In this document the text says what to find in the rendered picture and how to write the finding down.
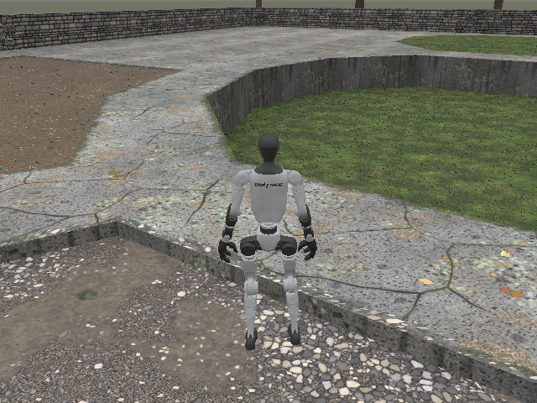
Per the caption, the left robot upper arm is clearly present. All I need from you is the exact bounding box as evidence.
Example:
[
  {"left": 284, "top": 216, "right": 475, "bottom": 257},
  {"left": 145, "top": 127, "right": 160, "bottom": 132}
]
[{"left": 229, "top": 170, "right": 251, "bottom": 216}]

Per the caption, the robot right hand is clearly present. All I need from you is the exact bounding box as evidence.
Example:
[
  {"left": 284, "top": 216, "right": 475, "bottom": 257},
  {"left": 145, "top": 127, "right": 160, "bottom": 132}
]
[{"left": 298, "top": 239, "right": 317, "bottom": 260}]

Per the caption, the right robot forearm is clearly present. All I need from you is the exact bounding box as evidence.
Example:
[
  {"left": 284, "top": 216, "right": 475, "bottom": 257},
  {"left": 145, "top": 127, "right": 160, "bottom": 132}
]
[{"left": 299, "top": 204, "right": 315, "bottom": 242}]

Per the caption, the left robot thigh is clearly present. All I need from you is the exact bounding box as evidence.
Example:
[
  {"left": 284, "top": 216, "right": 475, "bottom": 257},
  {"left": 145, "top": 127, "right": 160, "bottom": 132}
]
[{"left": 240, "top": 234, "right": 258, "bottom": 296}]

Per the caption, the robot right shin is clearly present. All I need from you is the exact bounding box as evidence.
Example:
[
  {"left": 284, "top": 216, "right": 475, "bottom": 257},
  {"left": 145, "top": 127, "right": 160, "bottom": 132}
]
[{"left": 286, "top": 278, "right": 299, "bottom": 334}]

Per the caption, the left robot forearm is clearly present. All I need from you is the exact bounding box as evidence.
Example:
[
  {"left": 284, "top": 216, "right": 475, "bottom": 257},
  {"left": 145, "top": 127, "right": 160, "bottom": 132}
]
[{"left": 221, "top": 203, "right": 237, "bottom": 243}]

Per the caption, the robot left hand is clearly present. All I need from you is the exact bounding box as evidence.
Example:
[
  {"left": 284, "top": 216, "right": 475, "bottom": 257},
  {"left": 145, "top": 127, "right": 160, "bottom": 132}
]
[{"left": 218, "top": 240, "right": 237, "bottom": 263}]

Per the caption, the right robot upper arm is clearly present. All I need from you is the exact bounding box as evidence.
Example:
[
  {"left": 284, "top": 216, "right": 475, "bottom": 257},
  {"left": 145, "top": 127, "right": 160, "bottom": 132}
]
[{"left": 286, "top": 170, "right": 308, "bottom": 217}]

